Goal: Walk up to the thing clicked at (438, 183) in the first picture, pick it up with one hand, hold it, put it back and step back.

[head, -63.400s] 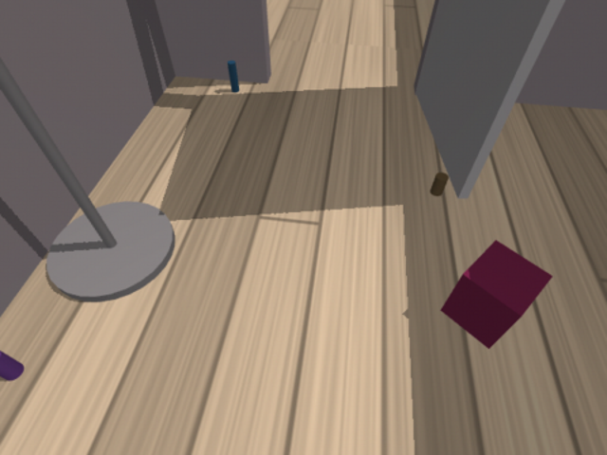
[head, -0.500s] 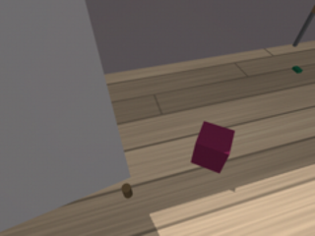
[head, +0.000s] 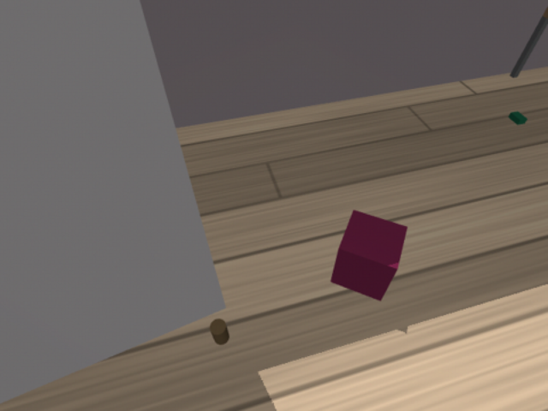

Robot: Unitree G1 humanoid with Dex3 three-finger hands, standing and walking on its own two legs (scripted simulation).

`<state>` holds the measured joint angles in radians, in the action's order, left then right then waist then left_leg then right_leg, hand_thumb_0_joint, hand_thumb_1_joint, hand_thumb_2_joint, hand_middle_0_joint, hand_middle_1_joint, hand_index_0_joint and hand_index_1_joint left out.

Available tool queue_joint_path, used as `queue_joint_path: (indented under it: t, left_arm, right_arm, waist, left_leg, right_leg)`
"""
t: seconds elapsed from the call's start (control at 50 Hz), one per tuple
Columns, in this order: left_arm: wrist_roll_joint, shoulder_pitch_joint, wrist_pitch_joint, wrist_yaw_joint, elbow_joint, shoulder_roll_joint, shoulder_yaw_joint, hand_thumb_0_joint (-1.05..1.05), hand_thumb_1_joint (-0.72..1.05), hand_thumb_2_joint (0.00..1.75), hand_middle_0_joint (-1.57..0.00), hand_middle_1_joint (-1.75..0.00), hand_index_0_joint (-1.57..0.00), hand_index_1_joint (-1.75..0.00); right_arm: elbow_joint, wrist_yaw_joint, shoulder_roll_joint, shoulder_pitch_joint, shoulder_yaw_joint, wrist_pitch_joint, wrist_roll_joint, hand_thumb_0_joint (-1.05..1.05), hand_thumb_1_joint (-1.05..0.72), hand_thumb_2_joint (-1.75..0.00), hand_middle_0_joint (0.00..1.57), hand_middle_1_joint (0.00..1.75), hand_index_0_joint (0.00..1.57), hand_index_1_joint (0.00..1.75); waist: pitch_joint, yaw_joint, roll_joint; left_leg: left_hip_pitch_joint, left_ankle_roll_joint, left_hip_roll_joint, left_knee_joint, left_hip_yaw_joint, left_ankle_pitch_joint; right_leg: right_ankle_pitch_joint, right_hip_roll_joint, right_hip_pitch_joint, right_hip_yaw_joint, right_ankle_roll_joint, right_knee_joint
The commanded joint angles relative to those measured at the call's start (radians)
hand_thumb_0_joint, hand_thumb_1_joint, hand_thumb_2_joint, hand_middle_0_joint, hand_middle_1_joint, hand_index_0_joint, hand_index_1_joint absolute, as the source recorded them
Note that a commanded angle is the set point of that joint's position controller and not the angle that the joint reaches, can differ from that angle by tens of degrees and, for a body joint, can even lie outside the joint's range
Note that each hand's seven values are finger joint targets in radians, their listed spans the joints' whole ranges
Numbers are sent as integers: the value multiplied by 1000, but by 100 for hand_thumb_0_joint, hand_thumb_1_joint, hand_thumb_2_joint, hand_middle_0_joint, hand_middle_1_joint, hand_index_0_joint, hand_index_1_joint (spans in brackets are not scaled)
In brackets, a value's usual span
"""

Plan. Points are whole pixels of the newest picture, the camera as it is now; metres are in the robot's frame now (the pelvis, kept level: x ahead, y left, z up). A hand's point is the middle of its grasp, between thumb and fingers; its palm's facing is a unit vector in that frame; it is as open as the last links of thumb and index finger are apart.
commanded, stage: stand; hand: left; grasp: from above
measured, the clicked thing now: (219, 332) +0.49 +0.22 -0.73
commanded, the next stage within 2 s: step back in 1.28 s
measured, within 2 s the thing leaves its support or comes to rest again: neither
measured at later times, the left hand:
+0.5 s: hand out of the picture +0.08 +0.24 -0.16, palm faces +0.03 -0.94 -0.34, open 7.4 cm
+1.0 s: hand out of the picture +0.07 +0.25 -0.16, palm faces +0.01 -0.94 -0.34, open 7.4 cm
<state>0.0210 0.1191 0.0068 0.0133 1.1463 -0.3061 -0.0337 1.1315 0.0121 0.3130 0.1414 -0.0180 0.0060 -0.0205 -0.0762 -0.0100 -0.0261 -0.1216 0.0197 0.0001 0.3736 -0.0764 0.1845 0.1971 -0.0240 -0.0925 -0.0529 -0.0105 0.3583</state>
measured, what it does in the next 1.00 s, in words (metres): stands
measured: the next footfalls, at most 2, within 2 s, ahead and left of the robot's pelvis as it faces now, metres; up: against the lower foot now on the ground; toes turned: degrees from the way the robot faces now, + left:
left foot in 1.58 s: -0.01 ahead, +0.15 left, +0.00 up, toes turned -1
right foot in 2.00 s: -0.06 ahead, -0.03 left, +0.00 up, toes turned +0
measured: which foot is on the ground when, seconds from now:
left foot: down 0.00-1.00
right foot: down 0.00-1.00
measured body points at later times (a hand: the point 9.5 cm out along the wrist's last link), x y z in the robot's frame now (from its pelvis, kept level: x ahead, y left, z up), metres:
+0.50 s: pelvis +0.01 +0.00 +0.00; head +0.02 -0.01 +0.45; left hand +0.08 +0.29 -0.13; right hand +0.08 -0.29 -0.14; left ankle +0.02 +0.13 -0.75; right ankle +0.00 -0.12 -0.75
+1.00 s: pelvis +0.01 +0.00 +0.00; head +0.02 -0.01 +0.45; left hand +0.07 +0.29 -0.13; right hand +0.08 -0.30 -0.14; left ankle +0.02 +0.13 -0.75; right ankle +0.00 -0.12 -0.75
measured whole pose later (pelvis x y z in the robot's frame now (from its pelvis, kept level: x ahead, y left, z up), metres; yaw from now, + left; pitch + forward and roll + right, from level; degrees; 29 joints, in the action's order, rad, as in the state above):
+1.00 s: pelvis +0.01 +0.00 +0.00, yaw +0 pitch -3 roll +0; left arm 0.02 0.11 0.00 0.00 1.14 -0.33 -0.03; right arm 1.13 0.00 0.33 0.12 -0.01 0.00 -0.02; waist -0.06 -0.01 -0.02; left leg -0.11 0.02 0.00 0.34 -0.08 0.18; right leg 0.19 -0.02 -0.08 -0.06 -0.01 0.32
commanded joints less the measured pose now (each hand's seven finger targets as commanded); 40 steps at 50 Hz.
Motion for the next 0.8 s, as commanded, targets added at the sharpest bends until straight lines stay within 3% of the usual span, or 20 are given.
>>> queue_joint_path:
  t: [0.0,0.06,0.18,0.34,0.46,0.58,0.68,0.78]
  left_arm:
    - [0,-34,-22,16,-42,-207,-36,0,90,90,-20,-30,-20,-30]
    - [-2,-38,-26,15,-45,-208,-38,0,90,90,-20,-30,-20,-30]
    - [-5,-37,-25,13,-39,-209,-41,0,90,90,-20,-30,-20,-30]
    - [-3,-51,-25,11,-43,-211,-41,0,90,90,-20,-30,-20,-30]
    - [-4,-51,-27,9,-48,-216,-39,0,90,90,-20,-30,-20,-30]
    - [-3,-54,-25,7,-49,-217,-37,0,90,90,-20,-30,-20,-30]
    - [-3,-47,-31,6,-55,-225,-36,0,90,90,-20,-30,-20,-30]
    - [-3,-47,-31,6,-55,-223,-33,0,90,90,-20,-30,-20,-30]
  right_arm:
    - [-59,15,191,-31,-26,-25,2,0,-90,-90,20,30,20,30]
    - [-61,14,193,-33,-24,-28,2,0,-90,-90,20,30,20,30]
    - [-60,17,196,-40,-22,-29,2,0,-90,-90,20,30,20,30]
    - [-60,17,202,-52,-19,-27,4,0,-90,-90,20,30,20,30]
    - [-61,16,209,-58,-19,-30,5,0,-90,-90,20,30,20,30]
    - [-61,14,210,-60,-17,-31,5,0,-90,-90,20,30,20,30]
    - [-61,13,217,-59,-18,-31,6,0,-90,-90,20,30,20,30]
    - [-60,10,220,-62,-20,-28,5,0,-90,-90,20,30,20,30]
  waist:
    - [42,-4,24]
    - [72,-3,24]
    - [80,-5,20]
    - [72,-4,12]
    - [91,-3,15]
    - [74,-3,20]
    - [94,0,25]
    - [68,0,22]
  left_leg:
    - [-52,-40,-92,-71,-78,-69]
    - [-30,-39,-98,-63,-73,-146]
    - [-11,-43,-103,-61,-69,-185]
    - [-25,-41,-105,-70,-70,-161]
    - [-14,-41,-107,-65,-68,-197]
    - [-23,-36,-107,-80,-73,-168]
    - [-8,-41,-108,-66,-66,-191]
    - [-35,-39,-105,-81,-72,-135]
  right_leg:
    - [-16,-102,19,94,19,-87]
    - [-87,-106,39,92,18,-79]
    - [-134,-107,46,85,19,-73]
    - [-97,-104,45,81,16,-79]
    - [-149,-111,60,84,20,-76]
    - [-92,-105,43,78,17,-81]
    - [-140,-112,52,84,19,-82]
    - [-71,-108,39,81,19,-95]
